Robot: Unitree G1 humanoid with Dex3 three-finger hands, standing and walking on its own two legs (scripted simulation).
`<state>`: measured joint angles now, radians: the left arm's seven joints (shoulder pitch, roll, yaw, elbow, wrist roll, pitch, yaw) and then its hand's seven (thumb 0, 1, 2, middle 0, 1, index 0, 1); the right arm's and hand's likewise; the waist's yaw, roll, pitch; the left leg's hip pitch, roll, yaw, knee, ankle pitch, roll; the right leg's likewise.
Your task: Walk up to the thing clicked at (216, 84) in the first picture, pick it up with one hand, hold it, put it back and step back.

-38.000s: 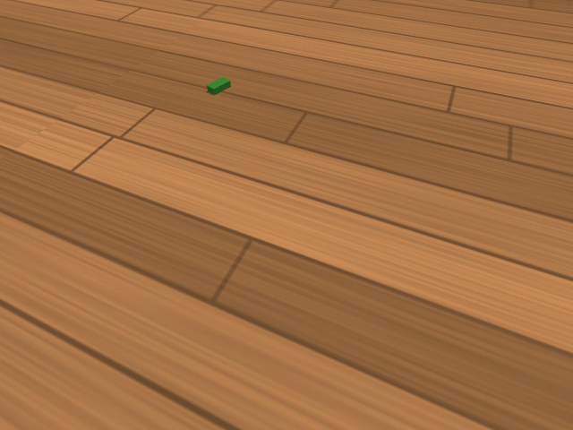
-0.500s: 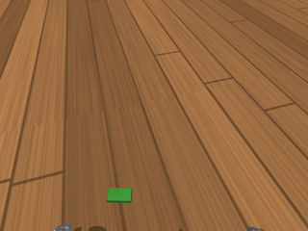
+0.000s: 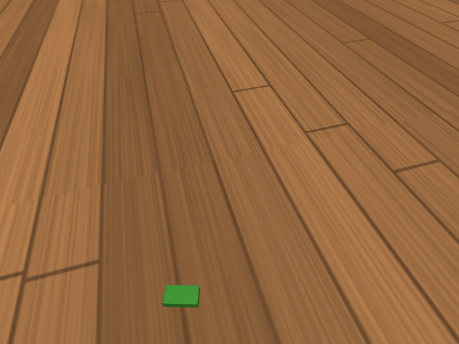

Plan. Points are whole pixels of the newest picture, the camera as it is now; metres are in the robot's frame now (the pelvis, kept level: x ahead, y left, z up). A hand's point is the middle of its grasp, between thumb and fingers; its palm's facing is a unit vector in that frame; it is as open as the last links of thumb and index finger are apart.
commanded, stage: stand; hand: left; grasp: from above
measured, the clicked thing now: (181, 296) +0.43 +0.24 -0.76
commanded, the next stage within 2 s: step back in 1.64 s
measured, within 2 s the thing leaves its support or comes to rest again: neither
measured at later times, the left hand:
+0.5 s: hand out of the picture +0.08 +0.23 -0.16, palm faces +0.01 -0.94 -0.34, open 7.4 cm
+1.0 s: hand out of the picture +0.08 +0.23 -0.16, palm faces +0.00 -0.94 -0.34, open 7.4 cm
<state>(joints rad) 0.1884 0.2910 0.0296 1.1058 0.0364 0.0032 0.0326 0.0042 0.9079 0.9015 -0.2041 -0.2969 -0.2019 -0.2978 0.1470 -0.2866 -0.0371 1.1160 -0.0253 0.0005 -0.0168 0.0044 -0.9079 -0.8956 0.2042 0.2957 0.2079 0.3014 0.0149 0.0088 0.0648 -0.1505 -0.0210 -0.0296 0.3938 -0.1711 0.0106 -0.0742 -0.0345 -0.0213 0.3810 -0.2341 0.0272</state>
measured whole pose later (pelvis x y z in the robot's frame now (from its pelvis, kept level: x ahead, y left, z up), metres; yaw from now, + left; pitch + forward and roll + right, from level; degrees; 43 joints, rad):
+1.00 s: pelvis +0.01 -0.01 +0.00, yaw +0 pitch -3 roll +0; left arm 0.12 0.32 0.02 1.14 0.02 -0.01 0.02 0.00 0.91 0.90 -0.20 -0.30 -0.20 -0.30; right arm 0.11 -0.32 -0.01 1.16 -0.02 -0.01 -0.01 0.00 -0.91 -0.90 0.20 0.30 0.21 0.30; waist 0.00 0.01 0.06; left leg -0.12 0.00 -0.03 0.32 -0.15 -0.01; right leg -0.05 -0.02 -0.02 0.31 -0.22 0.01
